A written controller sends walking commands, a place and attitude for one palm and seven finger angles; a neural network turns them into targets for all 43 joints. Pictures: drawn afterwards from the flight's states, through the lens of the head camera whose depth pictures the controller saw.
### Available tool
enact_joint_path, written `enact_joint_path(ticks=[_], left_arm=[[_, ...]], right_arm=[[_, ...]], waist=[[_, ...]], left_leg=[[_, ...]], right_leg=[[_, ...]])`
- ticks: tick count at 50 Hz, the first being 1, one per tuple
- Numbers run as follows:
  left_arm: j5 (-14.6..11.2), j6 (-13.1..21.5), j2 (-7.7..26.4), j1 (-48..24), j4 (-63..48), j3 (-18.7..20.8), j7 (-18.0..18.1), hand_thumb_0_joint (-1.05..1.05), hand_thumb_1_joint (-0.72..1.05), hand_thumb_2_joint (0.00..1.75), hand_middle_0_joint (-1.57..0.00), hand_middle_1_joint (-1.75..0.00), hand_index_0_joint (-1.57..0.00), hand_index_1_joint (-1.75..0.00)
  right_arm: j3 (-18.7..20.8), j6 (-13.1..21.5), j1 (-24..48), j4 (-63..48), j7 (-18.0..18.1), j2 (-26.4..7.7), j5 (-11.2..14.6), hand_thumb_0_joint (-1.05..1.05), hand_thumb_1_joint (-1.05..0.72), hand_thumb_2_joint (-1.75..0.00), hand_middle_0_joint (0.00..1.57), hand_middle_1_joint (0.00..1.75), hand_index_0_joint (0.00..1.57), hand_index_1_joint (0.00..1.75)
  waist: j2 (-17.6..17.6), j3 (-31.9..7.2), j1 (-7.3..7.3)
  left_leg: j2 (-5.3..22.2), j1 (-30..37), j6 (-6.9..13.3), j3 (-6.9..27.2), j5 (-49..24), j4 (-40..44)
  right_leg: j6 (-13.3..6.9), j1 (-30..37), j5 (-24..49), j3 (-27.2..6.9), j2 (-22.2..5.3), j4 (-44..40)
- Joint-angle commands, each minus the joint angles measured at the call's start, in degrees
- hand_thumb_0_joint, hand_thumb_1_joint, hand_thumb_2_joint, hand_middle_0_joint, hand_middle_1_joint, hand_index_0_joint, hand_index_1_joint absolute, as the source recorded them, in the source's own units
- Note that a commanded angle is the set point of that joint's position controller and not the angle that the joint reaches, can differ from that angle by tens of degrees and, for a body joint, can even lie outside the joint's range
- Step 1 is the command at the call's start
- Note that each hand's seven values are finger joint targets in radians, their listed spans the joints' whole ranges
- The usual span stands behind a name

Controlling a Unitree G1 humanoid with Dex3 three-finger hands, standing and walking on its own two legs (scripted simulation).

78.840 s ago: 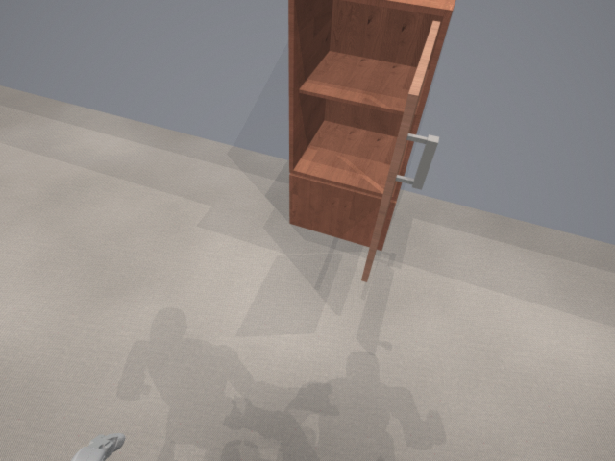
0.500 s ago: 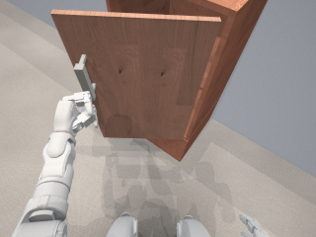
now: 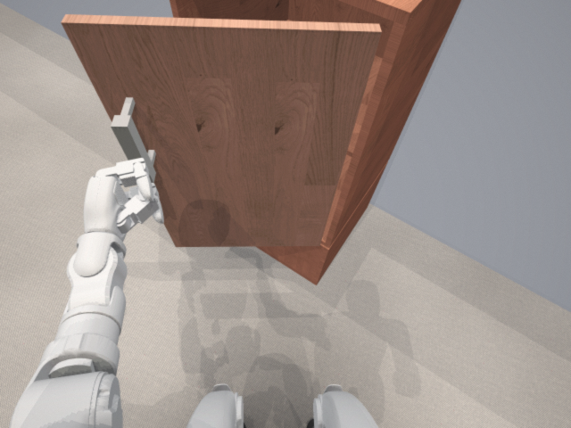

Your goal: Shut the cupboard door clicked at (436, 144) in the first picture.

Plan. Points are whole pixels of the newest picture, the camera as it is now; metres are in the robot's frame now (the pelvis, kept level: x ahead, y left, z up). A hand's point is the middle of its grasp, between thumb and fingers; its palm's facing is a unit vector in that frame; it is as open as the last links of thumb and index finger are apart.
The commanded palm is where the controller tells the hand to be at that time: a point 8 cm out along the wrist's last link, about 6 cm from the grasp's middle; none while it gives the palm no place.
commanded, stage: bring the fist close to the handle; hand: left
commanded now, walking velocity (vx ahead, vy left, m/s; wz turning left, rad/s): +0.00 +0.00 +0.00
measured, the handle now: (138, 142) +0.52 +0.23 +0.05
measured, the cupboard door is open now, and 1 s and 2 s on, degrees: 36 27 12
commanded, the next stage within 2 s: push the door shut along its arc in 0.02 s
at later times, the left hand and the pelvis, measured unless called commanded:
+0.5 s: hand (171, 172) +0.46 +0.17 +0.06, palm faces -0.08 -1.00 -0.06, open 3.1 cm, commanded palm +0.45 +0.21 +0.05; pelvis -0.01 +0.00 -0.01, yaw +0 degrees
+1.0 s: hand (195, 135) +0.53 +0.14 +0.06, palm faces -0.20 -0.98 -0.03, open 3.1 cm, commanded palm +0.52 +0.19 +0.05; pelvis -0.01 +0.00 -0.03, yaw -1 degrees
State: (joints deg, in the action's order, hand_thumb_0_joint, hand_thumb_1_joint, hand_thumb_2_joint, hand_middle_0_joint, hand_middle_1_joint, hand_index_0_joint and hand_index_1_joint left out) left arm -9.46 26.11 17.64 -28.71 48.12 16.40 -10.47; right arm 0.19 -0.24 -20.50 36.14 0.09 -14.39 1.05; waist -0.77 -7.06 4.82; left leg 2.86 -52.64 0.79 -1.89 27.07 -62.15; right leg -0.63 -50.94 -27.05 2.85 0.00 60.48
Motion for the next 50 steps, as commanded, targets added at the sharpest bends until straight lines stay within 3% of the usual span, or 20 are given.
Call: enact_joint_path(ticks=[1,3,7,11,13,15,18,21,23,28,30,32,36,38,39,42,45,46,49,50], left_arm=[[0.1,6.8,9.2,-28.8,-11.1,-1.6,-0.6,0.00,0.90,0.90,-1.30,-1.50,-1.30,-1.50],[0.5,6.2,8.7,-29.7,-9.1,-2.4,-0.7,0.00,0.90,0.90,-1.30,-1.50,-1.30,-1.50],[0.4,4.0,9.2,-26.3,-6.0,-0.8,-0.2,0.00,0.90,0.90,-1.30,-1.50,-1.30,-1.50],[1.4,4.0,14.0,-33.8,-3.8,2.0,0.3,0.00,0.90,0.90,-1.30,-1.50,-1.30,-1.50],[1.6,5.1,16.9,-35.1,-4.2,4.0,0.1,0.00,0.90,0.90,-1.30,-1.50,-1.30,-1.50],[2.0,6.0,15.7,-37.4,-4.0,2.3,-0.9,0.00,0.90,0.90,-1.30,-1.50,-1.30,-1.50],[1.7,5.6,15.1,-36.0,-0.2,1.8,-3.2,0.00,0.90,0.90,-1.30,-1.50,-1.30,-1.50],[1.6,3.0,13.8,-37.6,5.4,-0.2,-5.5,0.00,0.90,0.90,-1.30,-1.50,-1.30,-1.50],[1.3,2.3,16.6,-41.7,5.7,1.4,-6.5,0.00,0.90,0.90,-1.30,-1.50,-1.30,-1.50],[0.7,2.6,16.8,-48.0,4.6,0.7,-8.0,0.00,0.90,0.90,-1.30,-1.50,-1.30,-1.50],[1.4,2.3,19.3,-48.5,6.6,1.8,-8.4,0.00,0.90,0.90,-1.30,-1.50,-1.30,-1.50],[1.9,1.9,17.9,-51.1,6.4,0.1,-8.8,0.00,0.90,0.90,-1.30,-1.50,-1.30,-1.50],[2.1,1.3,22.0,-53.8,5.9,2.7,-9.0,0.00,0.90,0.90,-1.30,-1.50,-1.30,-1.50],[2.3,0.9,23.9,-54.9,7.1,4.0,-9.0,0.00,0.90,0.90,-1.30,-1.50,-1.30,-1.50],[2.8,0.6,22.9,-55.8,7.2,2.6,-9.3,0.00,0.90,0.90,-1.30,-1.50,-1.30,-1.50],[3.5,-0.5,24.1,-58.1,9.5,2.9,-9.2,0.00,0.90,0.90,-1.30,-1.50,-1.30,-1.50],[4.1,-1.1,27.6,-59.3,11.8,5.2,-9.3,0.00,0.90,0.90,-1.30,-1.50,-1.30,-1.50],[4.4,-1.2,27.1,-60.1,11.2,4.5,-9.5,0.00,0.90,0.90,-1.30,-1.50,-1.30,-1.50],[4.8,-1.2,30.1,-59.3,11.3,6.8,-10.2,0.00,0.90,0.90,-1.30,-1.50,-1.30,-1.50],[5.0,-1.5,29.5,-58.6,11.3,6.3,-10.6,0.00,0.90,0.90,-1.30,-1.50,-1.30,-1.50]], right_arm=[[3.6,2.5,-2.0,-3.6,1.0,-9.2,-0.2,0.00,-0.90,-0.90,0.20,0.30,0.20,0.30],[3.6,2.5,-2.2,-3.6,1.1,-9.5,-0.3,0.00,-0.90,-0.90,0.20,0.30,0.20,0.30],[3.5,2.1,-1.5,-4.5,0.7,-9.7,-0.3,0.00,-0.90,-0.90,0.20,0.30,0.20,0.30],[3.0,1.5,-1.9,-4.4,1.0,-9.7,-0.4,0.00,-0.90,-0.90,0.20,0.30,0.20,0.30],[2.9,1.7,-2.0,-4.8,1.2,-9.9,-0.5,0.00,-0.90,-0.90,0.20,0.30,0.20,0.30],[2.8,1.7,-1.8,-4.5,1.0,-9.6,-0.5,0.00,-0.90,-0.90,0.20,0.30,0.20,0.30],[3.0,1.6,-3.0,-4.3,0.8,-10.0,-0.5,0.00,-0.90,-0.90,0.20,0.30,0.20,0.30],[2.8,1.0,-3.8,-3.7,0.7,-10.1,-0.1,0.00,-0.90,-0.90,0.20,0.30,0.20,0.30],[2.7,0.9,-4.5,-3.6,1.1,-10.6,-0.1,0.00,-0.90,-0.90,0.20,0.30,0.20,0.30],[2.7,1.5,-5.7,-2.9,1.4,-10.7,-0.2,0.00,-0.90,-0.90,0.20,0.30,0.20,0.30],[2.5,1.3,-6.2,-2.2,1.4,-11.1,-0.2,0.00,-0.90,-0.90,0.20,0.30,0.20,0.30],[2.6,1.5,-6.5,-2.0,1.3,-11.0,-0.2,0.00,-0.90,-0.90,0.20,0.30,0.20,0.30],[2.5,1.5,-7.8,-1.7,1.3,-11.6,-0.4,0.00,-0.90,-0.90,0.20,0.30,0.20,0.30],[2.3,1.5,-8.8,-1.6,1.2,-11.7,-0.6,0.00,-0.90,-0.90,0.20,0.30,0.20,0.30],[2.3,1.4,-8.6,-1.6,1.1,-11.6,-0.4,0.00,-0.90,-0.90,0.20,0.30,0.20,0.30],[2.1,1.3,-9.3,-1.2,1.1,-11.9,-0.5,0.00,-0.90,-0.90,0.20,0.30,0.20,0.30],[1.7,1.3,-10.0,-1.4,1.1,-12.2,-0.7,0.00,-0.90,-0.90,0.20,0.30,0.20,0.30],[1.7,1.4,-10.2,-1.6,1.0,-12.1,-0.8,0.00,-0.90,-0.90,0.20,0.30,0.20,0.30],[1.6,1.3,-11.1,-1.8,0.8,-12.2,-1.1,0.00,-0.90,-0.90,0.20,0.30,0.20,0.30],[1.6,1.1,-11.2,-2.1,0.7,-12.2,-1.1,0.00,-0.90,-0.90,0.20,0.30,0.20,0.30]], waist=[[-5.1,-20.3,2.17],[-5.9,-20.3,2.43],[-5.0,-22.9,0.59],[-0.8,-22.3,2.14],[-1.5,-23.9,1.61],[-4.2,-25.2,2.09],[-4.2,-25.9,2.56],[-2.3,-22.1,4.11],[-0.8,-21.1,4.97],[-4.1,-25.7,6.19],[-4.6,-25.9,6.24],[-6.1,-26.4,7.06],[-8.4,-29.9,6.88],[-7.9,-30.1,7.00],[-8.7,-30.1,7.52],[-7.1,-27.1,8.92],[-7.2,-27.4,8.88],[-8.1,-28.3,9.25],[-9.9,-32.0,8.22],[-10.5,-32.4,8.25]], left_leg=[[-1.7,16.7,0.0,4.1,-12.0,6.8],[-1.8,17.3,0.1,4.8,-11.1,7.0],[-2.0,17.0,-0.2,4.6,-12.2,7.4],[-2.2,12.3,0.6,4.2,-11.4,6.1],[-2.4,11.5,0.7,4.0,-11.9,5.3],[-2.2,13.4,0.5,4.2,-13.8,4.8],[-2.1,14.5,0.5,4.3,-15.5,4.0],[-2.0,11.1,0.7,4.4,-13.3,3.9],[-2.0,8.9,1.1,4.6,-11.3,3.6],[-1.9,11.4,1.3,5.1,-12.6,2.0],[-1.5,11.0,1.1,5.8,-12.6,1.7],[-1.5,11.7,1.2,5.9,-12.1,1.2],[-1.2,13.4,1.0,6.3,-14.8,0.6],[-1.3,12.8,1.2,6.4,-15.8,0.3],[-1.2,13.0,1.1,6.5,-15.7,0.2],[-0.9,10.6,1.3,6.5,-13.6,-0.1],[-0.9,8.8,1.4,6.5,-14.0,-0.7],[-0.9,9.2,1.5,6.5,-14.9,-1.1],[-0.8,11.2,1.2,6.7,-19.1,-1.8],[-0.8,11.7,1.2,6.5,-19.7,-2.0]], right_leg=[[-0.8,4.4,12.0,-1.5,1.3,-7.3],[-1.0,2.9,10.4,-1.1,1.4,-7.1],[-1.0,4.8,11.5,-0.9,1.1,-6.8],[-0.4,6.7,12.8,-2.0,1.0,-6.4],[-0.5,8.1,13.7,-2.6,1.1,-5.8],[-0.7,6.7,14.9,-2.6,1.0,-5.1],[-0.8,5.3,15.8,-2.3,1.4,-4.8],[-0.5,4.1,14.6,-2.4,1.4,-5.6],[-0.5,4.1,13.2,-2.6,1.4,-5.7],[-0.6,1.3,12.8,-2.7,1.6,-4.7],[-0.7,-0.1,11.9,-2.4,1.6,-4.2],[-0.7,-1.8,10.9,-2.4,1.6,-4.3],[-0.9,-2.0,12.0,-2.2,1.8,-3.5],[-1.0,-1.4,12.8,-2.1,2.1,-3.2],[-0.9,-2.4,12.6,-2.0,2.1,-3.2],[-0.7,-3.6,10.8,-2.0,2.3,-3.7],[-0.8,-3.3,11.0,-2.0,2.4,-3.1],[-0.8,-3.6,11.7,-2.0,2.4,-2.9],[-1.1,-2.8,14.8,-1.8,2.5,-1.7],[-1.0,-3.3,15.3,-1.8,2.6,-1.6]])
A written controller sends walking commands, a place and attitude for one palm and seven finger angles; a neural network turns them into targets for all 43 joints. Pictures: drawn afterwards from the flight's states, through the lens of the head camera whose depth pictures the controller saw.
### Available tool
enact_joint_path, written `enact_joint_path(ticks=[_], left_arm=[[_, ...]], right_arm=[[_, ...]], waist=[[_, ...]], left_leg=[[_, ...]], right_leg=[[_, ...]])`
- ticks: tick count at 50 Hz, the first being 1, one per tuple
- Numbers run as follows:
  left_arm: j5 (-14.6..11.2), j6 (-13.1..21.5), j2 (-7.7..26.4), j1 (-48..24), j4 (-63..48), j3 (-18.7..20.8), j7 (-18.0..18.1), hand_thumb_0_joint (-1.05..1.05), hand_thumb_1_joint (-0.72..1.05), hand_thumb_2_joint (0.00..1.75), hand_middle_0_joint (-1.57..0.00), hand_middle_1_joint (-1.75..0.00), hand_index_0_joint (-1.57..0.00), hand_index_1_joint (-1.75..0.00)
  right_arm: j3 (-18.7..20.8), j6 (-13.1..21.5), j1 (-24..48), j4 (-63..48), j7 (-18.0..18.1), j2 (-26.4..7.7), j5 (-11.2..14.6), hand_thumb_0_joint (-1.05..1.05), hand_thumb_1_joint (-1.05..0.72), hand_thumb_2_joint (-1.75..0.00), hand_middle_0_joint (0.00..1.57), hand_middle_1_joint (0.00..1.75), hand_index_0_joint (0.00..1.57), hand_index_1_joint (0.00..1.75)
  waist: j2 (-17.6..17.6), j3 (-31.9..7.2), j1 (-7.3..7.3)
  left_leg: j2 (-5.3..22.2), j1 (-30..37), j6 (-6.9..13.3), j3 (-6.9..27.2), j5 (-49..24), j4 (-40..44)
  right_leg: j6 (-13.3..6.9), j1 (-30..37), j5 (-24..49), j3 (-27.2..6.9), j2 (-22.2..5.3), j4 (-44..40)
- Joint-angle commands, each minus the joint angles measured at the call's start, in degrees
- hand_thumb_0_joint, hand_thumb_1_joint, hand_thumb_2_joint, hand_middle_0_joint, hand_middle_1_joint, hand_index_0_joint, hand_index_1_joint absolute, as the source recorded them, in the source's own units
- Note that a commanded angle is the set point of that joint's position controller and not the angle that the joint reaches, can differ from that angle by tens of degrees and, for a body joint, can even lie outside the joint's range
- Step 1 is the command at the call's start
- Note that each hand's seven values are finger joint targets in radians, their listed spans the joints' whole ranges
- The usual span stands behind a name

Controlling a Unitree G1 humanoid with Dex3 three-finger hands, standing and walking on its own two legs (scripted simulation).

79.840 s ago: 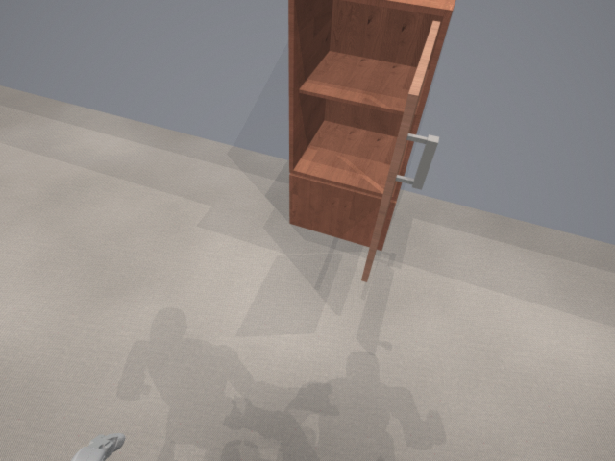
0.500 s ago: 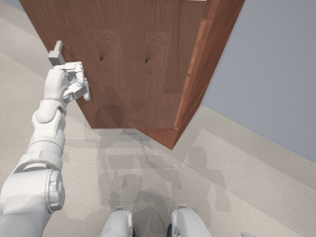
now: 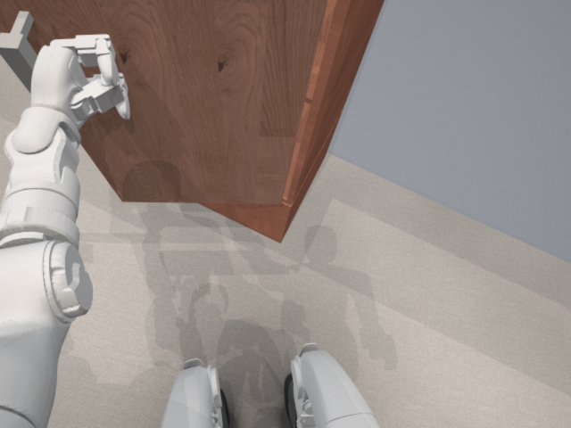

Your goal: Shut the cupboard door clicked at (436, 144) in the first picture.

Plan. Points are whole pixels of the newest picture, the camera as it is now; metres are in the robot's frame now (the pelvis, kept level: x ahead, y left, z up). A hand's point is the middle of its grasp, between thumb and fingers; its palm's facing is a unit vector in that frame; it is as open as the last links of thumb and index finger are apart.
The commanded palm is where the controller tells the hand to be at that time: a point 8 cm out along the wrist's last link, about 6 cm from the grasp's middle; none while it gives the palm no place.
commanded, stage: push the door shut along its arc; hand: left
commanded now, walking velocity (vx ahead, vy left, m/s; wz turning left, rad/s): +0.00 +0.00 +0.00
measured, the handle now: (45, 72) +0.58 +0.24 +0.08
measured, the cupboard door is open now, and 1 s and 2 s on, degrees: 27 12 12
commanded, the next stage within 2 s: pull the fist back off the door in 0.58 s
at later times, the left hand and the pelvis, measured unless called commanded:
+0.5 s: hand (123, 64) +0.58 +0.14 +0.09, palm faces -0.27 -0.96 -0.03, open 3.0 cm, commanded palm +0.60 +0.16 +0.08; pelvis +0.00 +0.01 -0.01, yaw -1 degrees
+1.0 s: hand (145, 66) +0.60 +0.12 +0.07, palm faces +0.05 -1.00 -0.03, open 3.1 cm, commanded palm +0.57 +0.15 +0.08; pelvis +0.01 +0.01 +0.00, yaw -1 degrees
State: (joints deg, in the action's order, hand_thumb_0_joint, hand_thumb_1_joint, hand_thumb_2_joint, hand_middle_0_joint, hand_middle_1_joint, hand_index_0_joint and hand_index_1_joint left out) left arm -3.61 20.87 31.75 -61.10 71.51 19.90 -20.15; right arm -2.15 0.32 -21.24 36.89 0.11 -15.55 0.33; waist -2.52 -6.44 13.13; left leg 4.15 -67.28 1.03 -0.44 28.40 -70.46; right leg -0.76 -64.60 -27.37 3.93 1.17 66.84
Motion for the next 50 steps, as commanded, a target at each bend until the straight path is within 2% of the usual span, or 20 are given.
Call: enact_joint_path(ticks=[1,3,6,11,13,14,16,18,21,25,26,34,35,37,38,40,42,43,47,50], left_arm=[[-0.8,3.4,14.7,-26.6,-11.9,2.0,-1.3,0.00,0.90,0.90,-1.30,-1.50,-1.30,-1.50],[-0.6,2.5,13.7,-26.5,-10.0,1.3,-1.9,0.00,0.90,0.90,-1.30,-1.50,-1.30,-1.50],[-0.2,0.8,15.5,-29.1,-9.0,1.7,-2.5,0.00,0.90,0.90,-1.30,-1.50,-1.30,-1.50],[-0.5,0.4,15.6,-34.5,-9.9,0.7,-3.6,0.00,0.90,0.90,-1.30,-1.50,-1.30,-1.50],[-0.5,0.6,13.3,-36.8,-10.9,-1.2,-4.1,0.00,0.90,0.90,-1.30,-1.50,-1.30,-1.50],[-0.5,0.4,14.8,-36.1,-10.3,0.2,-4.3,0.00,0.90,0.90,-1.30,-1.50,-1.30,-1.50],[-0.1,-0.3,14.4,-38.8,-8.8,-1.3,-4.4,0.00,0.90,0.90,-1.30,-1.50,-1.30,-1.50],[0.2,-0.6,11.4,-42.6,-8.7,-3.9,-4.3,0.00,0.90,0.90,-1.30,-1.50,-1.30,-1.50],[0.9,-1.5,15.7,-44.4,-7.8,-1.8,-4.3,0.00,0.90,0.90,-1.30,-1.50,-1.30,-1.50],[1.7,-2.5,12.7,-46.6,-6.4,-4.6,-4.9,0.00,0.90,0.90,-1.30,-1.50,-1.30,-1.50],[1.8,-3.0,12.5,-47.2,-6.1,-4.6,-4.8,0.00,0.90,0.90,-1.30,-1.50,-1.30,-1.50],[3.6,-5.2,14.2,-52.7,-4.9,-5.1,-5.4,0.00,0.90,0.90,-1.30,-1.50,-1.30,-1.50],[-1.4,-6.3,17.2,-50.5,-6.4,8.1,5.3,0.00,0.90,0.90,-1.30,-1.50,-1.30,-1.50],[0.3,-7.1,11.3,-44.2,-6.9,4.6,13.3,0.00,0.90,0.90,-1.30,-1.50,-1.30,-1.50],[0.5,-6.8,9.2,-41.8,-7.3,5.6,16.4,0.00,0.90,0.90,-1.30,-1.50,-1.30,-1.50],[4.8,-5.0,9.0,-39.3,-13.5,4.7,23.0,0.00,0.90,0.90,-1.30,-1.50,-1.30,-1.50],[9.4,-2.4,7.5,-39.3,-18.5,0.7,24.8,0.00,0.90,0.90,-1.30,-1.50,-1.30,-1.50],[10.2,-1.1,7.5,-39.8,-19.9,0.3,24.6,0.00,0.90,0.90,-1.30,-1.50,-1.30,-1.50],[5.6,0.8,6.4,-41.3,-22.0,0.1,20.5,0.00,0.90,0.90,-1.30,-1.50,-1.30,-1.50],[3.0,1.3,7.9,-35.2,-19.1,3.8,19.6,0.00,0.90,0.90,-1.30,-1.50,-1.30,-1.50]], right_arm=[[4.0,0.5,-10.5,-2.8,0.6,-10.9,-0.3,0.00,-0.90,-0.90,0.20,0.30,0.20,0.30],[3.8,0.4,-11.1,-3.1,0.4,-10.9,-0.3,0.00,-0.90,-0.90,0.20,0.30,0.20,0.30],[3.8,0.0,-11.7,-3.0,0.8,-11.4,-0.2,0.00,-0.90,-0.90,0.20,0.30,0.20,0.30],[3.6,0.4,-12.5,-2.2,0.9,-11.5,-0.4,0.00,-0.90,-0.90,0.20,0.30,0.20,0.30],[3.8,0.9,-12.9,-1.6,1.0,-11.3,-0.6,0.00,-0.90,-0.90,0.20,0.30,0.20,0.30],[3.9,0.9,-12.9,-1.4,1.1,-11.6,-0.6,0.00,-0.90,-0.90,0.20,0.30,0.20,0.30],[3.5,1.0,-12.9,-1.0,1.2,-11.6,-0.5,0.00,-0.90,-0.90,0.20,0.30,0.20,0.30],[3.4,1.6,-13.0,-0.5,1.2,-11.4,-0.7,0.00,-0.90,-0.90,0.20,0.30,0.20,0.30],[3.2,1.8,-13.4,-0.2,1.6,-12.0,-0.9,0.00,-0.90,-0.90,0.20,0.30,0.20,0.30],[3.0,2.2,-13.4,0.5,1.5,-11.9,-1.2,0.00,-0.90,-0.90,0.20,0.30,0.20,0.30],[3.1,2.4,-13.6,0.5,1.6,-12.0,-1.2,0.00,-0.90,-0.90,0.20,0.30,0.20,0.30],[2.6,3.1,-14.8,1.3,1.8,-12.2,-1.7,0.00,-0.90,-0.90,0.20,0.30,0.20,0.30],[1.7,3.2,-17.9,-1.1,1.2,-11.3,-3.2,0.00,-0.90,-0.90,0.20,0.30,0.20,0.30],[2.3,2.9,-17.3,-1.7,-0.8,-10.6,-3.9,0.00,-0.90,-0.90,0.20,0.30,0.20,0.30],[2.8,2.8,-18.2,-1.8,-1.8,-10.6,-4.6,0.00,-0.90,-0.90,0.20,0.30,0.20,0.30],[3.4,2.1,-18.9,-2.2,-3.6,-10.3,-5.6,0.00,-0.90,-0.90,0.20,0.30,0.20,0.30],[4.2,1.2,-19.4,-1.9,-5.1,-10.2,-5.9,0.00,-0.90,-0.90,0.20,0.30,0.20,0.30],[4.7,0.8,-19.7,-1.7,-5.3,-10.4,-5.9,0.00,-0.90,-0.90,0.20,0.30,0.20,0.30],[5.4,-0.2,-18.8,-1.2,-4.9,-10.4,-4.2,0.00,-0.90,-0.90,0.20,0.30,0.20,0.30],[5.1,-0.2,-18.3,-1.0,-4.3,-9.9,-3.8,0.00,-0.90,-0.90,0.20,0.30,0.20,0.30]], waist=[[-8.6,-32.3,0.36],[-7.6,-30.8,1.00],[-5.1,-29.7,2.31],[-8.2,-30.6,3.30],[-10.4,-31.8,3.96],[-10.0,-32.7,3.58],[-11.0,-30.6,4.62],[-12.1,-29.4,6.05],[-12.4,-31.6,6.15],[-15.3,-31.8,7.03],[-14.0,-31.7,7.68],[-16.7,-33.4,9.35],[-17.2,-34.6,5.27],[-16.9,-37.2,4.47],[-14.8,-37.8,4.23],[-16.5,-39.4,3.16],[-17.3,-41.0,3.54],[-16.4,-41.7,4.05],[-13.3,-41.4,4.39],[-11.6,-39.7,2.02]], left_leg=[[-2.0,26.1,0.9,5.0,-20.4,6.3],[-2.1,25.4,1.2,5.1,-20.3,6.2],[-1.9,22.8,1.4,5.0,-18.6,5.9],[-1.8,24.4,1.4,5.5,-19.5,5.1],[-1.7,27.7,1.3,6.1,-21.7,4.7],[-1.5,28.0,1.1,6.3,-21.6,4.3],[-1.5,26.9,1.1,6.5,-20.1,4.1],[-1.5,28.0,1.2,7.2,-19.4,3.8],[-1.5,26.7,1.2,7.0,-19.9,2.7],[-1.2,29.2,0.8,8.1,-21.5,2.1],[-1.2,28.6,1.0,8.2,-20.9,1.7],[-1.1,28.2,1.2,8.7,-22.3,-0.3],[-0.2,25.2,0.7,9.5,-22.0,1.5],[-0.1,26.4,-0.1,9.5,-23.5,2.5],[0.0,27.9,-0.3,10.4,-25.1,3.1],[0.0,29.7,-0.6,9.1,-28.7,3.1],[0.0,32.4,-0.7,8.6,-30.9,3.2],[-0.1,33.4,-0.7,8.8,-32.0,3.3],[-1.1,33.7,-0.4,7.5,-27.0,6.7],[-1.8,31.7,-0.2,5.9,-27.2,7.9]], right_leg=[[-0.8,9.9,15.1,-2.8,1.4,-8.2],[-0.8,9.1,14.9,-2.5,1.8,-8.2],[-0.4,9.3,14.4,-2.6,1.8,-8.5],[-0.7,6.9,14.0,-2.3,2.0,-8.2],[-0.9,4.2,14.3,-1.8,2.0,-7.8],[-0.9,3.9,14.0,-1.7,2.0,-7.7],[-1.0,2.0,12.5,-1.6,2.1,-7.7],[-1.1,-1.4,11.1,-1.0,2.1,-7.4],[-1.1,-0.7,11.6,-1.0,2.1,-6.7],[-1.5,-4.7,11.3,-0.2,2.3,-5.7],[-1.3,-5.2,11.2,-0.1,2.4,-5.7],[-1.4,-8.0,11.7,0.6,2.6,-4.0],[-1.3,-4.4,12.2,0.4,1.9,-3.9],[-0.8,-2.6,12.7,0.8,1.7,-3.5],[-0.6,-2.6,13.1,1.1,1.7,-3.4],[-0.4,-0.7,15.1,0.9,1.6,-4.0],[-0.5,0.6,16.9,0.6,1.7,-4.7],[-0.6,1.3,18.0,0.4,1.9,-5.0],[-0.4,9.3,19.3,-0.5,2.5,-8.7],[-0.4,13.7,21.6,-0.9,2.5,-9.7]])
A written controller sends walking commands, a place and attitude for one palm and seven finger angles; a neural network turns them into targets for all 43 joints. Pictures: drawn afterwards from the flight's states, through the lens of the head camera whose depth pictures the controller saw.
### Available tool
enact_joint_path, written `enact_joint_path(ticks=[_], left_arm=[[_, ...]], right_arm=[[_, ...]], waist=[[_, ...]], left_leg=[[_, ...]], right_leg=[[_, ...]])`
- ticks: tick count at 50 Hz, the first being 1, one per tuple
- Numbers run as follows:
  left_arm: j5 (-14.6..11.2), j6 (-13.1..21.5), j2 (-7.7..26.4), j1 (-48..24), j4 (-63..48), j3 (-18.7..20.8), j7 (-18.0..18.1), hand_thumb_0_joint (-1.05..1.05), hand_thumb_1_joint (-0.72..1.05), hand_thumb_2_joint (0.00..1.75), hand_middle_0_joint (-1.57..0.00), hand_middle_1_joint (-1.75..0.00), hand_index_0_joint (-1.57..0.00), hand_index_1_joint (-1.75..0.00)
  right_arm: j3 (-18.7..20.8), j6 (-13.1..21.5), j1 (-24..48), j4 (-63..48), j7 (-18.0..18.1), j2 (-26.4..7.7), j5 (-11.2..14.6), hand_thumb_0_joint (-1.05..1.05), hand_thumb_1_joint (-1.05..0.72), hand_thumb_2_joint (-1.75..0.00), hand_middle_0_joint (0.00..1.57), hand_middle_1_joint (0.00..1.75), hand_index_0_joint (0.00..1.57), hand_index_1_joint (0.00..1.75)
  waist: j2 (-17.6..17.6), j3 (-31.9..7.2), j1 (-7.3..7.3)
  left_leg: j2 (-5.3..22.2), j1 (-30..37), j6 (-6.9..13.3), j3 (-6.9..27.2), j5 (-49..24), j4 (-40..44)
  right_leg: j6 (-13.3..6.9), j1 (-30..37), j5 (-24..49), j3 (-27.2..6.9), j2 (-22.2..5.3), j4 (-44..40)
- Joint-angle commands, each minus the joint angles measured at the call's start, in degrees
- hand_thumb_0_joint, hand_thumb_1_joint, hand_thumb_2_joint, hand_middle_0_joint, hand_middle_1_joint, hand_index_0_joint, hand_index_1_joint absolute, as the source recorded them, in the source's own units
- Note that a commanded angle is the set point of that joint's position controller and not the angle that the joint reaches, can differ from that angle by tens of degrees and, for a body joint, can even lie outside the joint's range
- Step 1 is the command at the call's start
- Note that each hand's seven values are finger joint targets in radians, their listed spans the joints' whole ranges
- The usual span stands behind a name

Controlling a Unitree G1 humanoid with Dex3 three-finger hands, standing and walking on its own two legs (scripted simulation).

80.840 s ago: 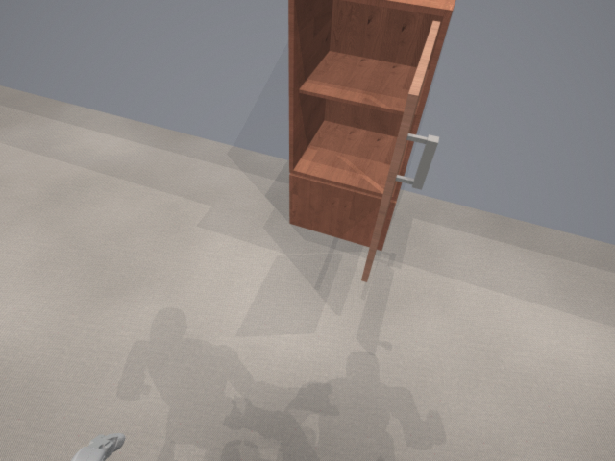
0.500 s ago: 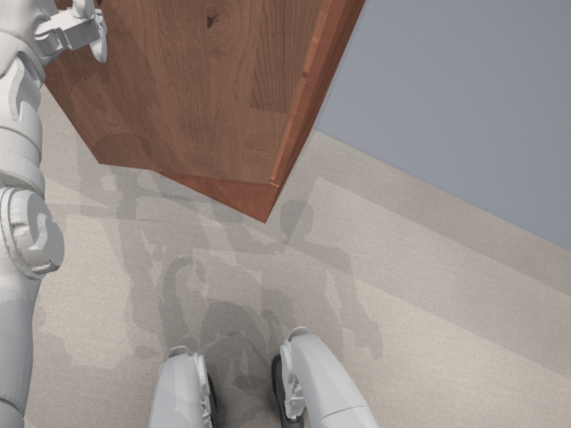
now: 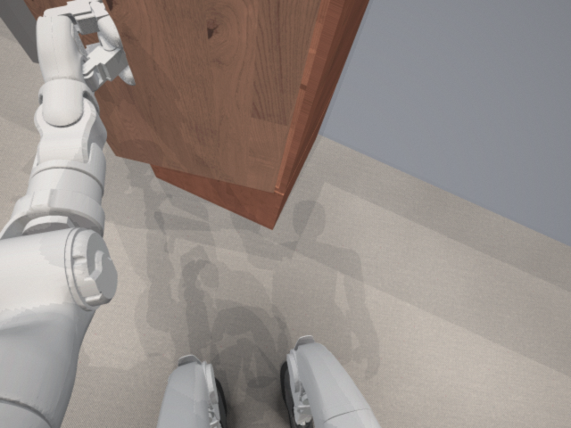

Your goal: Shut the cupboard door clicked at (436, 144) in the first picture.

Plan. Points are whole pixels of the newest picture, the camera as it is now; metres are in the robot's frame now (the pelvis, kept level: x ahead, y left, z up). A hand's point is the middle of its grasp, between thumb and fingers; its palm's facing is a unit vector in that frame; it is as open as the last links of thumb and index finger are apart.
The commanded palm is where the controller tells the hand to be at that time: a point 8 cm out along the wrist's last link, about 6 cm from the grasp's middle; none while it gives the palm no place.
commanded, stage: pull the fist back off the door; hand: left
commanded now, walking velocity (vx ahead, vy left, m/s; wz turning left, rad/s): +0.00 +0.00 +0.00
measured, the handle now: (25, 4) +0.65 +0.23 +0.08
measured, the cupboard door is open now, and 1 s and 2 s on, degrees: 12 12 12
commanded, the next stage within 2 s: draw the hand back to the body in 0.56 s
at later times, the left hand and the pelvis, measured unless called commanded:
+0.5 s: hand (128, 110) +0.50 +0.12 +0.08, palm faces +0.05 -1.00 -0.02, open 3.1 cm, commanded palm +0.48 +0.16 +0.09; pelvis +0.01 -0.02 +0.02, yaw +3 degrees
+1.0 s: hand (57, 146) +0.42 +0.16 +0.13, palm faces +0.09 -1.00 -0.03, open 3.1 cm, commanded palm +0.38 +0.21 +0.14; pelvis +0.01 -0.02 +0.06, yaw +2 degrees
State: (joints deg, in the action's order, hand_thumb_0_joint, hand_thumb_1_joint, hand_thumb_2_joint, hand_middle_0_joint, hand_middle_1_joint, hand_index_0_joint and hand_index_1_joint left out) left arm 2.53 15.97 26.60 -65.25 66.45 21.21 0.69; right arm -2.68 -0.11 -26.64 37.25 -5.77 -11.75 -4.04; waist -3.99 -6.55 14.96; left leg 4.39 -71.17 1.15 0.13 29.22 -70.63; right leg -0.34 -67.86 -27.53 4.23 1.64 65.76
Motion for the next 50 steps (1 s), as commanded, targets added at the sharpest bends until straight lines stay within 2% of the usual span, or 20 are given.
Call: enact_joint_path(ticks=[1,3,5,8,12,13,18,20,21,23,27,32,34,35,37,38,40,42,47,50], left_arm=[[-3.0,6.4,12.6,-28.3,-11.1,2.6,-1.0,0.00,0.90,0.90,-1.30,-1.50,-1.30,-1.50],[-1.8,7.6,13.6,-23.1,-8.0,4.0,0.1,0.00,0.90,0.90,-1.30,-1.50,-1.30,-1.50],[-0.9,8.7,12.1,-16.0,-5.4,3.7,0.8,0.00,0.90,0.90,-1.30,-1.50,-1.30,-1.50],[-1.5,9.8,7.1,-9.3,-3.2,0.6,-0.4,0.00,0.90,0.90,-1.30,-1.50,-1.30,-1.50],[-4.9,11.5,3.2,-8.4,-8.2,-1.9,-3.3,0.00,0.90,0.90,-1.30,-1.50,-1.30,-1.50],[-5.8,12.5,1.0,-9.9,-10.9,-3.5,-3.9,0.00,0.90,0.90,-1.30,-1.50,-1.30,-1.50],[-7.2,18.3,-0.1,-16.2,-24.8,-5.6,-3.0,0.00,0.90,0.90,-1.30,-1.50,-1.30,-1.50],[-6.3,18.9,-1.4,-16.2,-24.2,-7.0,-2.0,0.00,0.90,0.90,-1.30,-1.50,-1.30,-1.50],[-6.0,18.7,-2.4,-15.5,-23.3,-7.7,-1.5,0.00,0.90,0.90,-1.30,-1.50,-1.30,-1.50],[-5.0,17.8,0.3,-13.4,-20.9,-5.7,-0.5,0.00,0.90,0.90,-1.30,-1.50,-1.30,-1.50],[-4.4,14.7,0.2,-9.2,-13.3,-4.8,0.7,0.00,0.90,0.90,-1.30,-1.50,-1.30,-1.50],[-5.1,14.4,1.6,-8.0,-10.0,-3.2,0.1,0.00,0.90,0.90,-1.30,-1.50,-1.30,-1.50],[-5.5,15.4,-0.3,-7.0,-9.7,-4.3,-0.7,0.00,0.90,0.90,-1.30,-1.50,-1.30,-1.50],[-5.9,16.1,3.0,-5.8,-12.5,-1.4,-1.1,0.00,0.90,0.90,-1.30,-1.50,-1.30,-1.50],[-6.6,16.5,4.8,-0.5,-17.1,-0.1,-2.5,0.00,0.90,0.90,-1.30,-1.50,-1.30,-1.50],[-7.2,16.6,4.5,2.0,-20.5,-0.4,-3.2,0.00,0.90,0.90,-1.30,-1.50,-1.30,-1.50],[-8.4,15.4,2.6,5.3,-26.6,-2.4,-4.5,0.00,0.90,0.90,-1.30,-1.50,-1.30,-1.50],[-9.6,13.0,2.9,9.8,-30.5,-2.8,-5.4,0.00,0.90,0.90,-1.30,-1.50,-1.30,-1.50],[-13.2,9.4,0.4,14.0,-39.2,-5.4,-6.3,0.00,0.90,0.90,-1.30,-1.50,-1.30,-1.50],[-13.8,9.1,-1.8,18.8,-43.0,-7.6,-6.8,0.00,0.90,0.90,-1.30,-1.50,-1.30,-1.50]], right_arm=[[5.3,0.2,-12.7,-1.3,1.5,-13.3,0.5,0.00,-0.90,-0.90,0.20,0.30,0.20,0.30],[5.1,-0.1,-12.6,-1.6,1.5,-13.1,0.2,0.00,-0.90,-0.90,0.20,0.30,0.20,0.30],[5.1,-0.6,-11.7,-2.8,1.1,-12.8,0.1,0.00,-0.90,-0.90,0.20,0.30,0.20,0.30],[5.5,-1.1,-10.6,-3.8,0.9,-12.6,0.5,0.00,-0.90,-0.90,0.20,0.30,0.20,0.30],[6.4,-1.7,-8.6,-4.7,1.4,-12.8,1.4,0.00,-0.90,-0.90,0.20,0.30,0.20,0.30],[6.7,-1.6,-8.3,-4.8,1.5,-12.6,1.6,0.00,-0.90,-0.90,0.20,0.30,0.20,0.30],[7.6,-1.2,-5.6,-3.8,2.5,-12.3,1.8,0.00,-0.90,-0.90,0.20,0.30,0.20,0.30],[7.7,-1.1,-4.9,-2.4,2.7,-12.0,1.9,0.00,-0.90,-0.90,0.20,0.30,0.20,0.30],[7.8,-1.1,-4.5,-2.1,2.7,-11.9,1.9,0.00,-0.90,-0.90,0.20,0.30,0.20,0.30],[7.6,-1.3,-4.5,-1.7,3.2,-12.3,1.8,0.00,-0.90,-0.90,0.20,0.30,0.20,0.30],[7.0,-2.0,-2.5,-2.6,3.4,-12.0,2.3,0.00,-0.90,-0.90,0.20,0.30,0.20,0.30],[6.4,-2.0,-1.5,-4.0,3.7,-11.8,2.3,0.00,-0.90,-0.90,0.20,0.30,0.20,0.30],[6.3,-1.7,-1.3,-4.3,3.6,-11.6,2.3,0.00,-0.90,-0.90,0.20,0.30,0.20,0.30],[6.4,-1.6,-1.3,-4.9,3.6,-11.9,2.2,0.00,-0.90,-0.90,0.20,0.30,0.20,0.30],[6.6,-1.8,-0.5,-6.7,3.8,-11.8,2.8,0.00,-0.90,-0.90,0.20,0.30,0.20,0.30],[6.6,-1.9,-0.5,-7.4,3.8,-11.8,3.0,0.00,-0.90,-0.90,0.20,0.30,0.20,0.30],[6.6,-2.1,0.4,-8.4,3.9,-11.3,3.9,0.00,-0.90,-0.90,0.20,0.30,0.20,0.30],[6.6,-2.4,0.8,-9.5,4.5,-11.3,4.8,0.00,-0.90,-0.90,0.20,0.30,0.20,0.30],[6.2,-1.5,3.6,-10.0,6.5,-10.9,6.4,0.00,-0.90,-0.90,0.20,0.30,0.20,0.30],[5.8,-0.1,5.5,-9.8,7.2,-10.5,6.7,0.00,-0.90,-0.90,0.20,0.30,0.20,0.30]], waist=[[-8.9,-35.9,-0.10],[-6.7,-30.9,-0.90],[-3.4,-27.2,-1.88],[-0.6,-23.6,-2.34],[1.6,-24.7,-2.50],[0.4,-25.9,-2.26],[-6.9,-35.3,-3.31],[-7.6,-35.2,-3.19],[-6.6,-34.5,-2.80],[-5.1,-33.0,-3.33],[-0.6,-26.6,-3.66],[3.7,-24.9,-3.81],[3.9,-25.2,-3.84],[2.9,-27.5,-5.74],[1.9,-31.9,-8.16],[-0.6,-34.4,-9.37],[-0.9,-34.3,-9.79],[2.8,-31.0,-9.89],[6.0,-21.1,-9.17],[1.8,-17.9,-9.82]], left_leg=[[-2.2,33.3,-0.2,4.8,-26.5,8.6],[-2.4,30.3,0.2,3.8,-24.6,9.3],[-2.7,26.8,0.4,2.7,-23.2,9.9],[-3.3,24.4,0.6,1.4,-22.2,10.8],[-3.9,24.9,0.7,0.4,-20.3,11.3],[-3.9,27.3,0.6,0.8,-20.9,11.2],[-3.6,38.1,0.0,1.9,-26.2,9.9],[-3.3,40.1,-0.4,2.6,-27.0,9.8],[-3.4,39.5,-0.2,2.4,-26.3,9.7],[-3.5,37.6,-0.2,2.4,-24.7,10.2],[-4.1,31.0,0.1,1.4,-19.3,11.5],[-4.5,25.6,0.4,0.7,-16.3,11.9],[-4.5,26.0,0.4,0.6,-16.6,11.7],[-4.5,26.4,0.4,0.3,-17.1,12.1],[-4.7,29.4,0.3,-0.4,-19.4,13.6],[-4.8,32.2,0.1,-0.4,-21.5,14.2],[-4.6,35.4,0.1,-0.8,-22.3,16.0],[-4.7,34.5,0.5,-1.4,-20.7,18.2],[-4.6,36.4,1.1,-1.5,-15.1,23.3],[-4.5,41.4,1.0,-1.3,-15.6,25.5]], right_leg=[[-0.7,17.2,21.1,-1.2,1.9,-9.1],[-0.7,18.0,20.5,-1.6,1.7,-9.6],[-0.6,20.0,21.1,-2.0,1.5,-10.1],[-0.7,22.3,22.9,-2.5,1.4,-10.9],[-0.4,24.9,23.6,-3.4,1.0,-11.8],[-0.5,23.5,23.5,-3.2,1.0,-11.4],[-0.7,21.4,25.0,-3.1,0.6,-9.5],[-0.6,19.8,24.3,-2.7,0.5,-9.3],[-0.5,19.8,24.1,-2.7,0.5,-9.5],[-0.5,20.5,23.0,-2.7,0.3,-9.4],[-0.2,22.4,20.6,-3.2,0.1,-11.1],[0.1,25.7,20.2,-4.2,-0.1,-11.5],[0.0,25.1,20.6,-4.2,-0.1,-11.4],[-0.1,27.7,21.3,-4.7,-0.2,-11.4],[-0.4,32.3,24.4,-4.9,-0.1,-11.8],[-0.6,33.5,25.9,-4.9,0.0,-11.5],[-0.4,35.3,26.5,-4.3,0.2,-13.6],[-0.1,39.2,26.9,-4.5,0.4,-16.3],[0.4,40.6,20.7,-4.4,0.4,-22.5],[0.0,39.4,19.9,-3.5,0.5,-24.0]])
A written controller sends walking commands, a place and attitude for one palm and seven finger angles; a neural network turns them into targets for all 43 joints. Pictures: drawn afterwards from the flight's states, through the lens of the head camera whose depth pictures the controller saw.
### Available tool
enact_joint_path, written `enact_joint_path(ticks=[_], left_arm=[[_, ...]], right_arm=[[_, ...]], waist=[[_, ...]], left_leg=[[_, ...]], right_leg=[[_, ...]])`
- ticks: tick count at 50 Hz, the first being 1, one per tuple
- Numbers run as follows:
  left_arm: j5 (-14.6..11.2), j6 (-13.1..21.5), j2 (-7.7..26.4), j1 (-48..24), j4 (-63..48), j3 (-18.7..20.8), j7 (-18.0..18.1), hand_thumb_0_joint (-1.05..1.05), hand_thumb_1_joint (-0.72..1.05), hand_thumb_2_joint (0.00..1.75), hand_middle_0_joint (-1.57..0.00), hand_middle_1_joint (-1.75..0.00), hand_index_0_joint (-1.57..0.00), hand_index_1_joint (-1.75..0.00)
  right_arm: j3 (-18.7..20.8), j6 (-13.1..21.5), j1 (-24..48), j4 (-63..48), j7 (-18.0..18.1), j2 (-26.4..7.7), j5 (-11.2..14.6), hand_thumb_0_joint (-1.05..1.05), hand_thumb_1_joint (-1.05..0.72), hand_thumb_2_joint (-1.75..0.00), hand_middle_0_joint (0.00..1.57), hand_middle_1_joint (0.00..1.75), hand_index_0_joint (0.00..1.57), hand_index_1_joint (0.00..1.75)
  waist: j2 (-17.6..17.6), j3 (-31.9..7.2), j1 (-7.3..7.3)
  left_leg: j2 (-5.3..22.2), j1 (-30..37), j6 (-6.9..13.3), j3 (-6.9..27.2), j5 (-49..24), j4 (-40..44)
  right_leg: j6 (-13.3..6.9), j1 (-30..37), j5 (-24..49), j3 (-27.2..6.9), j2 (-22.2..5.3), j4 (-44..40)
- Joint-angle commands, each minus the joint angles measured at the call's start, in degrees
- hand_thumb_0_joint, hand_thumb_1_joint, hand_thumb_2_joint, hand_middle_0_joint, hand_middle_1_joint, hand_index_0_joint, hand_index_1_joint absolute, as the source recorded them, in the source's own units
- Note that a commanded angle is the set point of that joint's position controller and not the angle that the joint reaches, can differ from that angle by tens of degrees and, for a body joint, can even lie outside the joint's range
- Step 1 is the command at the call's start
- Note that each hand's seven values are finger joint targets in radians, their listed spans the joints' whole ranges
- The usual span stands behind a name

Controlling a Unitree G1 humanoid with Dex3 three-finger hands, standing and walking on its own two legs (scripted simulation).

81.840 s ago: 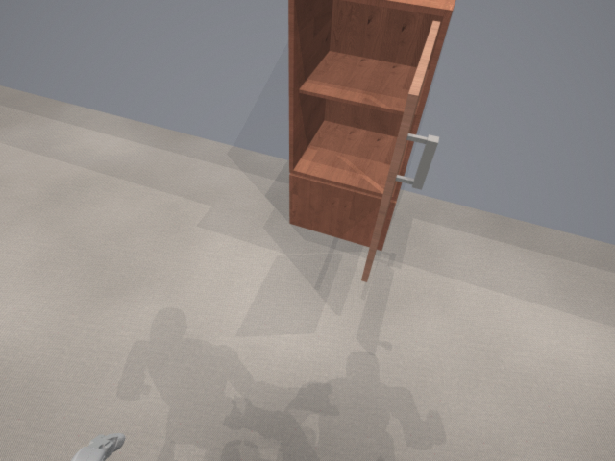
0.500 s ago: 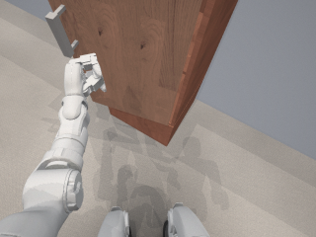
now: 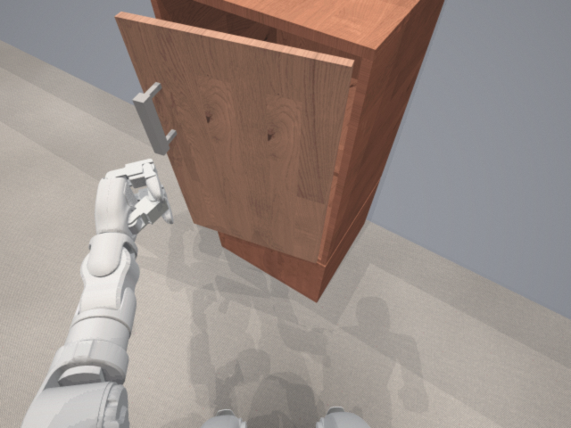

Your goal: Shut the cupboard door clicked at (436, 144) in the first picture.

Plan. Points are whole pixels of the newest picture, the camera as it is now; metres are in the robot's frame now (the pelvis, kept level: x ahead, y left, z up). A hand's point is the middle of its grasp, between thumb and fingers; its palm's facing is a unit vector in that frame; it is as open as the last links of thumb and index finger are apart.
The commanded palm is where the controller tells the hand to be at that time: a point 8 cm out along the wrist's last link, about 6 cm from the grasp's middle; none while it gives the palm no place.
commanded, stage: draw the hand back to the body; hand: left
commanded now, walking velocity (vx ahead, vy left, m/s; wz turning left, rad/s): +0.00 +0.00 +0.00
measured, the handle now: (158, 119) +0.65 +0.22 +0.03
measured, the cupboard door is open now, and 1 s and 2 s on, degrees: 12 12 12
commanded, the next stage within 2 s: step back with the hand held close in 1.26 s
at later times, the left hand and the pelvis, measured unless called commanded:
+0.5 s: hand (46, 255) +0.29 +0.24 +0.15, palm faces +0.29 -0.92 -0.25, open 3.5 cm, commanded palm +0.25 +0.28 +0.17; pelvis +0.02 +0.02 +0.05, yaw +2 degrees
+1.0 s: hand out of the picture +0.20 +0.29 +0.22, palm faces +0.52 -0.74 -0.42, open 6.9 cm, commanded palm +0.16 +0.32 +0.23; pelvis +0.03 +0.01 +0.06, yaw +2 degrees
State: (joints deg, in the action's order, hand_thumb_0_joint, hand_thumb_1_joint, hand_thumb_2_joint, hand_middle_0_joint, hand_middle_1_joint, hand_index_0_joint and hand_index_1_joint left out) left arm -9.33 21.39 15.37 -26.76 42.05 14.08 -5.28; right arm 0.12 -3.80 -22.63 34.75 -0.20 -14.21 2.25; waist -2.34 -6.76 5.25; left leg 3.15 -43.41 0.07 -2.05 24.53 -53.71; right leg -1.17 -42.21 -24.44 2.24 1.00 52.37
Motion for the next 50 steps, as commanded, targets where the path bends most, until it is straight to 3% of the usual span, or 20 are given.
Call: enact_joint_path(ticks=[1,2,4,7,9,10,12,15,17,20,22,26,27,32,37,40,42,44,48,50], left_arm=[[-1.8,3.4,9.8,-16.9,-19.3,-0.5,-1.2,0.00,0.90,0.90,-1.30,-1.50,-1.30,-1.50],[-1.8,3.0,8.6,-13.9,-20.6,-1.8,-1.6,0.00,0.90,0.90,-1.30,-1.50,-1.30,-1.50],[-2.2,1.4,7.1,-7.5,-22.1,-2.8,-2.5,0.00,0.90,0.90,-1.30,-1.50,-1.30,-1.50],[-3.5,-2.2,8.4,-1.9,-24.5,-1.6,-3.5,0.00,0.90,0.90,-1.22,-1.41,-1.22,-1.41],[-4.6,-3.9,9.4,0.3,-28.5,-0.2,-3.6,0.00,0.90,0.90,-1.16,-1.35,-1.16,-1.35],[1.5,-5.1,10.7,1.7,-34.5,-3.8,0.9,0.00,0.90,0.90,-1.13,-1.32,-1.13,-1.32],[2.3,-7.6,9.5,4.2,-40.9,-3.9,4.8,0.00,0.90,0.90,-1.08,-1.26,-1.08,-1.26],[3.8,-10.5,11.4,6.0,-46.0,-2.8,8.2,0.00,0.90,0.90,-1.00,-1.17,-1.00,-1.17],[4.5,-11.8,11.2,8.0,-49.3,-2.8,9.6,0.00,0.90,0.90,-0.94,-1.11,-0.94,-1.11],[5.0,-13.5,10.3,13.2,-53.3,-3.2,10.6,0.00,0.90,0.90,-0.86,-1.02,-0.86,-1.02],[5.1,-14.4,9.1,17.7,-55.6,-3.7,10.9,0.00,0.90,0.90,-0.81,-0.96,-0.81,-0.96],[5.2,-15.5,9.3,25.7,-60.0,-2.1,10.9,0.00,0.90,0.90,-0.69,-0.84,-0.69,-0.84],[5.1,-15.7,9.3,27.7,-60.8,-1.4,10.9,0.00,0.90,0.90,-0.67,-0.81,-0.67,-0.81],[5.0,-15.9,13.5,35.7,-67.5,5.6,11.0,0.00,0.90,0.90,-0.53,-0.66,-0.53,-0.66],[5.0,-15.6,15.0,41.3,-74.2,9.1,11.6,0.00,0.90,0.90,-0.39,-0.51,-0.39,-0.51],[5.1,-15.3,15.5,45.0,-77.4,10.7,11.9,0.00,0.90,0.90,-0.31,-0.42,-0.31,-0.42],[5.0,-15.1,16.3,48.0,-78.3,12.5,12.2,0.00,0.90,0.90,-0.25,-0.36,-0.25,-0.36],[4.6,-15.1,16.3,50.7,-77.6,13.9,12.2,0.00,0.90,0.90,-0.20,-0.30,-0.20,-0.30],[4.8,-15.3,12.4,48.8,-72.0,10.4,11.8,0.00,0.90,0.90,-0.20,-0.30,-0.20,-0.30],[4.8,-15.1,13.3,46.3,-71.3,10.7,12.0,0.00,0.90,0.90,-0.20,-0.30,-0.20,-0.30]], right_arm=[[3.0,3.8,1.8,-7.3,1.6,-8.2,0.5,0.00,-0.90,-0.90,0.20,0.30,0.20,0.30],[2.9,4.2,2.7,-7.7,1.5,-8.0,0.6,0.00,-0.90,-0.90,0.20,0.30,0.20,0.30],[2.7,4.9,4.2,-8.5,1.4,-7.8,1.0,0.00,-0.90,-0.90,0.20,0.30,0.20,0.30],[2.2,5.3,6.9,-10.1,1.4,-8.1,1.5,0.00,-0.90,-0.90,0.20,0.30,0.20,0.30],[1.9,5.7,8.9,-11.4,1.9,-8.2,1.7,0.00,-0.90,-0.90,0.20,0.30,0.20,0.30],[2.3,4.2,11.6,-12.3,3.0,-6.3,1.4,0.00,-0.90,-0.90,0.20,0.30,0.20,0.30],[1.9,4.1,13.2,-13.4,4.2,-6.1,1.3,0.00,-0.90,-0.90,0.20,0.30,0.20,0.30],[1.0,4.3,14.9,-12.7,5.4,-5.9,1.1,0.00,-0.90,-0.90,0.20,0.30,0.20,0.30],[0.5,5.1,15.4,-12.5,5.8,-5.6,0.7,0.00,-0.90,-0.90,0.20,0.30,0.20,0.30],[-0.1,6.0,16.2,-12.0,6.0,-5.1,0.5,0.00,-0.90,-0.90,0.20,0.30,0.20,0.30],[-0.6,6.6,16.6,-11.6,5.7,-5.0,0.2,0.00,-0.90,-0.90,0.20,0.30,0.20,0.30],[-0.8,7.6,17.1,-11.2,5.1,-4.8,-0.4,0.00,-0.90,-0.90,0.20,0.30,0.20,0.30],[-0.8,7.7,17.3,-11.2,4.9,-4.8,-0.6,0.00,-0.90,-0.90,0.20,0.30,0.20,0.30],[-0.6,8.0,18.2,-10.9,4.5,-4.4,-1.2,0.00,-0.90,-0.90,0.20,0.30,0.20,0.30],[-0.4,9.2,18.8,-10.2,4.2,-3.9,-1.4,0.00,-0.90,-0.90,0.20,0.30,0.20,0.30],[-0.1,10.3,18.7,-9.7,4.1,-4.0,-1.4,0.00,-0.90,-0.90,0.20,0.30,0.20,0.30],[0.2,10.9,18.7,-9.5,4.1,-4.1,-1.4,0.00,-0.90,-0.90,0.20,0.30,0.20,0.30],[0.4,11.1,18.8,-9.5,4.3,-4.0,-1.3,0.00,-0.90,-0.90,0.20,0.30,0.20,0.30],[1.0,11.0,18.6,-8.2,4.5,-4.8,-1.0,0.00,-0.90,-0.90,0.20,0.30,0.20,0.30],[1.0,10.9,18.6,-8.3,4.9,-5.0,-1.0,0.00,-0.90,-0.90,0.20,0.30,0.20,0.30]], waist=[[0.4,-17.2,-0.59],[-2.2,-16.5,-1.22],[-3.4,-15.1,-2.20],[-0.2,-10.7,-3.28],[2.1,-10.4,-3.96],[3.3,-11.7,-4.79],[1.9,-9.6,-4.39],[0.3,-7.0,-4.47],[0.5,-6.5,-4.64],[-3.2,-5.0,-5.03],[-3.6,-3.5,-5.42],[-2.1,-1.4,-6.26],[-0.3,-0.7,-6.46],[0.5,-2.3,-7.85],[-4.2,-1.5,-8.31],[-4.5,-1.1,-8.46],[-3.8,-0.7,-8.73],[-0.7,1.7,-8.82],[1.7,7.8,-7.57],[1.5,7.9,-7.62]], left_leg=[[-3.1,14.6,1.9,1.1,-11.0,9.4],[-3.1,16.1,1.7,1.2,-11.6,10.2],[-3.0,18.3,1.5,1.3,-13.1,11.5],[-3.1,17.5,1.5,1.5,-10.9,13.9],[-3.1,18.5,1.7,1.7,-11.0,15.3],[-3.5,22.1,1.6,0.8,-11.6,17.9],[-3.2,24.7,1.5,1.5,-11.8,20.0],[-2.9,28.1,1.6,1.9,-13.5,22.6],[-2.8,30.8,1.6,2.4,-15.1,24.2],[-2.6,34.4,1.3,2.5,-18.2,26.5],[-2.3,35.8,0.9,2.9,-20.3,28.0],[-1.9,37.5,0.6,2.8,-24.0,30.3],[-1.9,37.2,0.6,2.7,-23.9,30.7],[-2.1,38.3,0.8,1.9,-29.3,30.8],[-2.3,38.3,0.6,1.5,-30.6,30.7],[-2.3,38.3,0.5,1.8,-31.4,30.8],[-2.3,38.3,0.6,1.5,-31.0,30.7],[-2.3,36.9,0.7,1.4,-28.1,31.3],[-2.3,35.6,1.1,1.0,-20.6,32.5],[-2.5,35.7,1.4,1.2,-17.8,32.9]], right_leg=[[0.6,13.9,16.2,-1.1,1.1,-10.8],[0.3,13.9,16.4,-0.9,1.1,-11.0],[0.1,14.2,17.0,-0.1,0.9,-11.5],[0.1,16.2,15.1,0.1,0.6,-13.5],[0.3,18.2,15.0,0.1,0.4,-14.5],[0.1,21.3,13.5,-2.3,-0.9,-17.8],[0.1,22.2,13.4,-1.4,-1.0,-19.3],[0.0,24.5,14.9,-0.8,-0.9,-21.5],[-0.1,26.3,16.2,-0.3,-0.9,-22.7],[-0.3,28.7,18.3,0.1,-0.9,-24.9],[-0.4,30.2,19.3,0.6,-0.8,-25.9],[-0.2,32.9,21.7,1.0,-0.8,-27.9],[0.0,33.6,21.9,1.1,-0.8,-28.3],[0.3,37.4,26.5,1.0,-1.2,-29.1],[0.4,38.1,27.2,0.9,-1.5,-29.9],[0.4,38.1,26.8,1.2,-1.5,-29.8],[0.6,37.7,26.7,1.2,-1.4,-30.0],[0.6,37.3,25.5,1.4,-1.4,-30.3],[1.0,32.9,18.8,1.0,-1.2,-32.7],[1.1,32.4,15.8,0.7,-1.5,-32.8]])
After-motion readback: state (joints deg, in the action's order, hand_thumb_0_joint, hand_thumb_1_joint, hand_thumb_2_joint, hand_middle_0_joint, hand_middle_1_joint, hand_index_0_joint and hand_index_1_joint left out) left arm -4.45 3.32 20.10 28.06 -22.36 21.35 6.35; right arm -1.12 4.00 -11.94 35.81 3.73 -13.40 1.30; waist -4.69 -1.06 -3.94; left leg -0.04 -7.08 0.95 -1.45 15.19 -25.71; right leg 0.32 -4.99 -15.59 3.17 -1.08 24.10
